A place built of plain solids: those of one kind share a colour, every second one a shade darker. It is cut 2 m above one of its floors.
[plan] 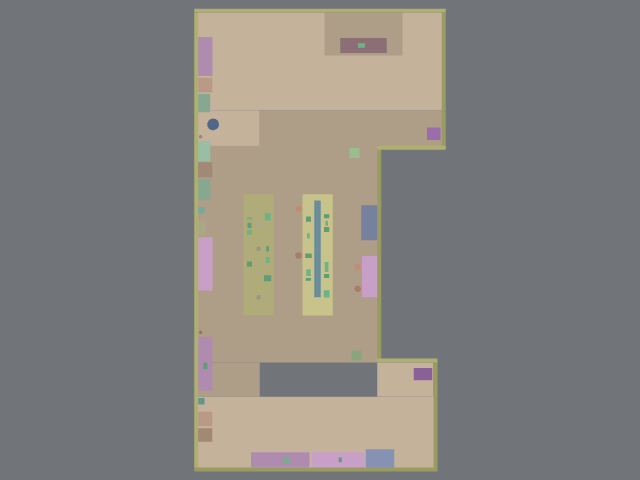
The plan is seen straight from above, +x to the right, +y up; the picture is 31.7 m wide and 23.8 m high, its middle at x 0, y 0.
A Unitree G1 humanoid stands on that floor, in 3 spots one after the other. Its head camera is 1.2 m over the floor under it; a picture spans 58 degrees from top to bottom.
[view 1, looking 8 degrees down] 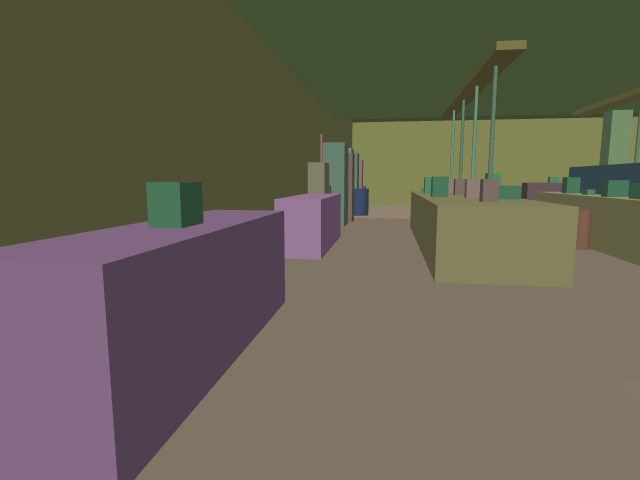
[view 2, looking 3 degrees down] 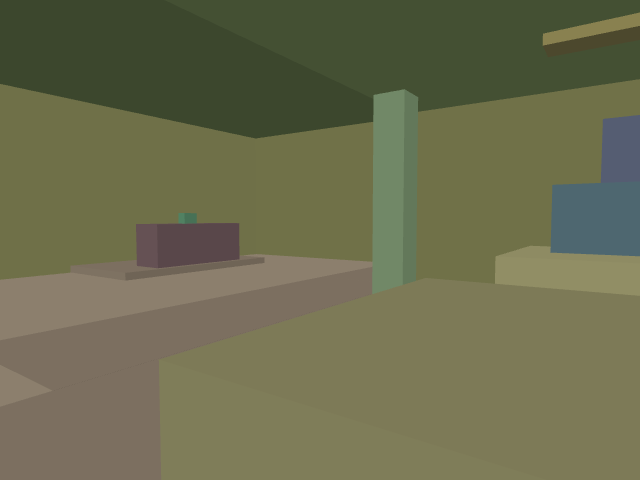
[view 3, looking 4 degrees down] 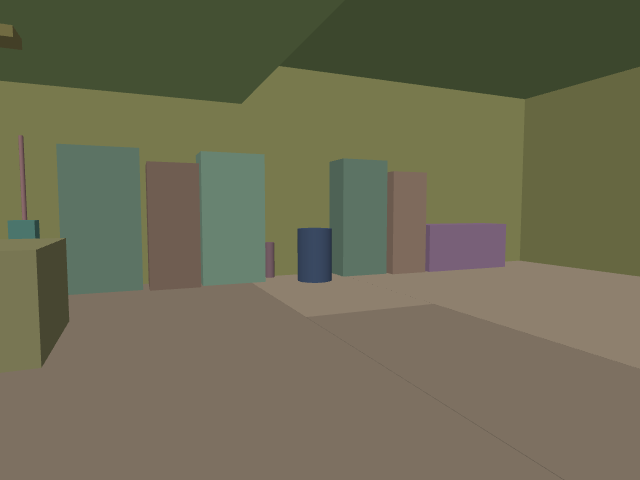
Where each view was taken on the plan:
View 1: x -4.34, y -8.83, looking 99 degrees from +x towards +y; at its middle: wallbench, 6.47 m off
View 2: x -4.33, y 1.47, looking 35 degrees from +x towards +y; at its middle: wall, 12.68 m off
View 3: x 1.48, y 2.95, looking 157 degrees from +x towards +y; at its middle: drum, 7.07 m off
